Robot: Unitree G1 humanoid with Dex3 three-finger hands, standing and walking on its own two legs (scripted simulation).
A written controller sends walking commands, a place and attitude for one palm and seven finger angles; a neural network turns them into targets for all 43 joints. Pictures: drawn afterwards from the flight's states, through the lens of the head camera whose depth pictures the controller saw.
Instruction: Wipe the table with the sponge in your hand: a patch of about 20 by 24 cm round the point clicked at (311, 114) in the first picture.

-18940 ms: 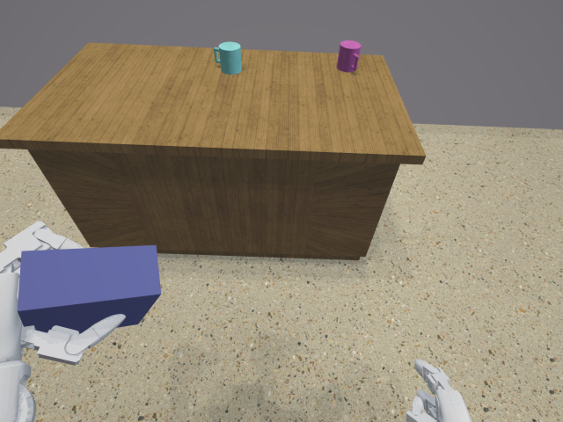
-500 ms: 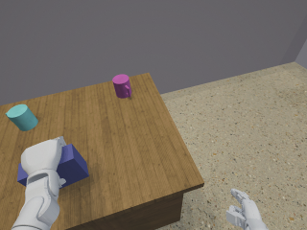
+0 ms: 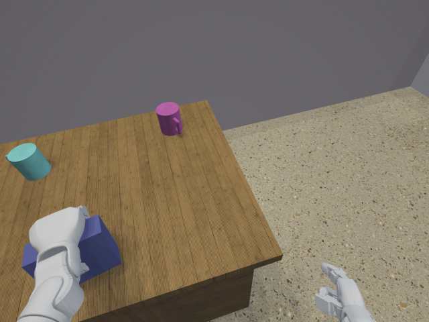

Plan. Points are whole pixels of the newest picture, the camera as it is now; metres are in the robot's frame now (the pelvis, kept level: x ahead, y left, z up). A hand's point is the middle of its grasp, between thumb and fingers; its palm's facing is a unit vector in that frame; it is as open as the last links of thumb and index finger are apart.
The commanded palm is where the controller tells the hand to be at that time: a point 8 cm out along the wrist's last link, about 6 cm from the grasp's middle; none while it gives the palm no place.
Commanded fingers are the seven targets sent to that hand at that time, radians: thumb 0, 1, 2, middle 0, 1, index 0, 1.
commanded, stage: lower the sponge onto the table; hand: left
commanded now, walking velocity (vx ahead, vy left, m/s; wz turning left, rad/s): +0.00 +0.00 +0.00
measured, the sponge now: (80, 259) +0.22 +0.32 -0.03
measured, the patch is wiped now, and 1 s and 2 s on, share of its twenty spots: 0.00 0.00 0.20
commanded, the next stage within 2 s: wipe forward along the first lane in 0.92 s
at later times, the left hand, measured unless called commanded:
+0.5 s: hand (94, 252) +0.23 +0.28 -0.01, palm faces -0.23 -0.14 -0.96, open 9.3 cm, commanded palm +0.23 +0.28 +0.07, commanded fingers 0.00 0.10 1.30 -1.20 -1.60 -1.20 -1.60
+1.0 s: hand (95, 246) +0.24 +0.28 -0.01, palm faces -0.12 -0.05 -0.99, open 9.3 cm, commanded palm +0.23 +0.29 +0.05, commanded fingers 0.00 0.10 1.30 -1.20 -1.60 -1.20 -1.60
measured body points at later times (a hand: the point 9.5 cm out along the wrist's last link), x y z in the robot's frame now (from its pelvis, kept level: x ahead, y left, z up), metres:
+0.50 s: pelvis +0.00 -0.01 +0.00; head +0.02 -0.03 +0.45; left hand +0.24 +0.29 +0.04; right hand +0.22 -0.24 -0.10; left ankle +0.02 +0.11 -0.74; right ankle -0.03 -0.10 -0.74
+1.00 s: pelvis -0.01 +0.00 -0.01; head +0.01 -0.02 +0.44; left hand +0.24 +0.28 +0.05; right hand +0.20 -0.24 -0.11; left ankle +0.02 +0.11 -0.74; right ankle -0.03 -0.10 -0.74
